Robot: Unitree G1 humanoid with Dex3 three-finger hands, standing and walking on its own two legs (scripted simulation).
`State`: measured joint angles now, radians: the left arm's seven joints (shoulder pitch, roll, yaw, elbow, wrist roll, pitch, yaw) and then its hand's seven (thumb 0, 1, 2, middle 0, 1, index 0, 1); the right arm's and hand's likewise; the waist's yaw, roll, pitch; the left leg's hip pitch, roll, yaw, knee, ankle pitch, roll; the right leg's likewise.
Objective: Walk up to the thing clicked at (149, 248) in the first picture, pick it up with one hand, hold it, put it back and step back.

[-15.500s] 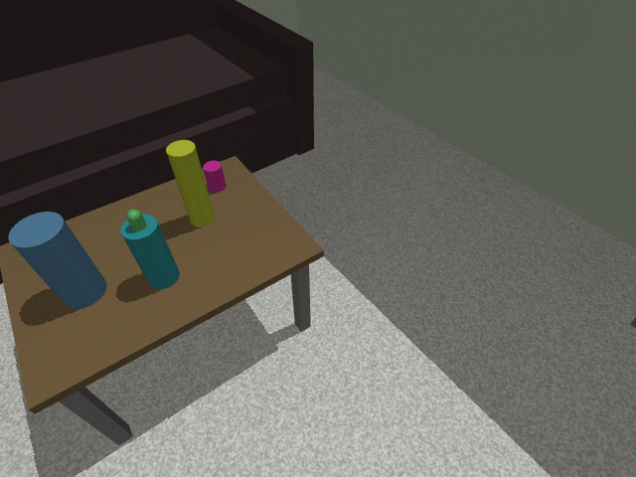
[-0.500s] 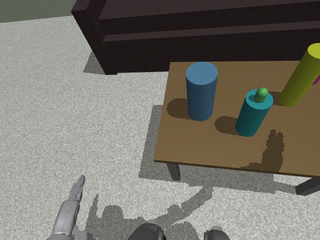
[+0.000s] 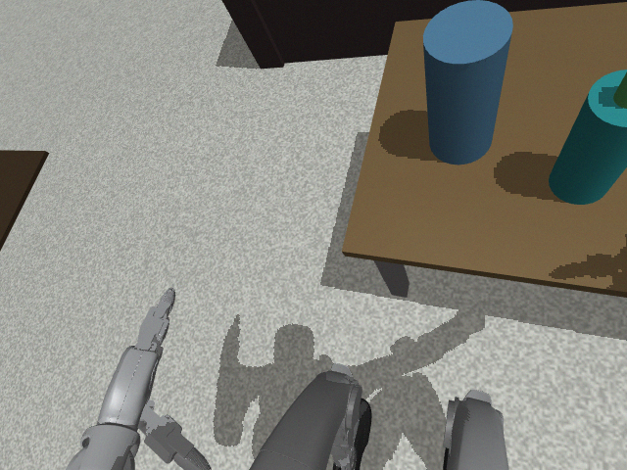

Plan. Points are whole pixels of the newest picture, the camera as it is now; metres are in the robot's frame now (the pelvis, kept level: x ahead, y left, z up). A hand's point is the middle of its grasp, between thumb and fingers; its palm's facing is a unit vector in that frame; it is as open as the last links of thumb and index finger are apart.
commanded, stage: approach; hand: right
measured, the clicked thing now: (606, 135) +0.58 -0.23 -0.09
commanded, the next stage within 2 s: close in in 0.10 s
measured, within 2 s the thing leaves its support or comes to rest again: neither
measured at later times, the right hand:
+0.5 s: hand out of the picture +0.53 -0.27 -0.15, palm faces +0.24 +0.97 +0.04, open 17.5 cm
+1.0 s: hand (587, 190) +0.53 -0.23 -0.14, palm faces +0.23 +0.97 +0.02, open 17.5 cm
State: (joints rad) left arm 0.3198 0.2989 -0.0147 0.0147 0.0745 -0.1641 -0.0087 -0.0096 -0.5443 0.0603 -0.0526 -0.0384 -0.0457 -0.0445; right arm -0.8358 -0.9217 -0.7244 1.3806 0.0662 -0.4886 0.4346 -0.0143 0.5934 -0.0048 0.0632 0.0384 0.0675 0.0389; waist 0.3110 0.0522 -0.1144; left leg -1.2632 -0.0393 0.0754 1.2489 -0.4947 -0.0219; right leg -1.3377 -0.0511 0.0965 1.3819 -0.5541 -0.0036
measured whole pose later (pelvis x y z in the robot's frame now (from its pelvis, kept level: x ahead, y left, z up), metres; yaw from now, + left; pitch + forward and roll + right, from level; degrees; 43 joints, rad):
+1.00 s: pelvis -0.03 +0.01 -0.09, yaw +3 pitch +34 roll +8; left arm 0.48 0.36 0.16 -0.51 0.07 -0.09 -0.08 -0.01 -0.56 0.07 -0.06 -0.04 -0.05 -0.05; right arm -0.86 -0.76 -0.67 1.19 -0.07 -0.53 0.11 -0.01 0.54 -0.04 0.05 0.05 0.05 0.05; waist 0.43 0.06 -0.13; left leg -1.64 -0.05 0.09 1.62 -0.58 -0.01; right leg -1.69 -0.06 0.13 1.74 -0.64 0.02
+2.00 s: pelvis -0.02 +0.01 -0.08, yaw +3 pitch +34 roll +8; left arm 0.49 0.34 0.12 -0.50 0.06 -0.06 -0.08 -0.01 -0.56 0.08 -0.07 -0.05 -0.06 -0.06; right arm -0.89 -0.79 -0.65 1.16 -0.10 -0.44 0.08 -0.05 0.47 -0.84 0.66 0.92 0.76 0.98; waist 0.44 0.05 -0.13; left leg -1.59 -0.06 0.09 1.57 -0.58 -0.01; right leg -1.65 -0.06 0.13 1.69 -0.64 0.02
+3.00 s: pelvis -0.01 +0.01 -0.03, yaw +1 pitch +30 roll +7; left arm 0.35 0.29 0.04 -0.20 0.09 -0.01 -0.05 -0.01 -0.56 0.08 -0.06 -0.05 -0.05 -0.06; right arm -0.85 -0.69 -0.56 1.27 -0.07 -0.49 0.02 -0.05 0.56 -0.98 0.64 1.03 0.73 1.09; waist 0.38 0.04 -0.14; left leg -1.37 -0.06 0.07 1.37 -0.53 -0.01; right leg -1.43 -0.06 0.10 1.49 -0.59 0.01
